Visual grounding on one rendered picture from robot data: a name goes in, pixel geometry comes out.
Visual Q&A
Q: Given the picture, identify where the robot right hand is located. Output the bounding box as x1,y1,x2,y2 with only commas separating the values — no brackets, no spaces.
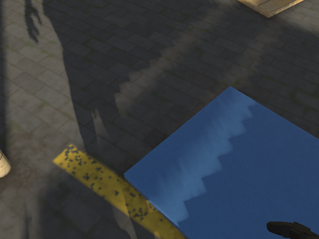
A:
266,221,319,239

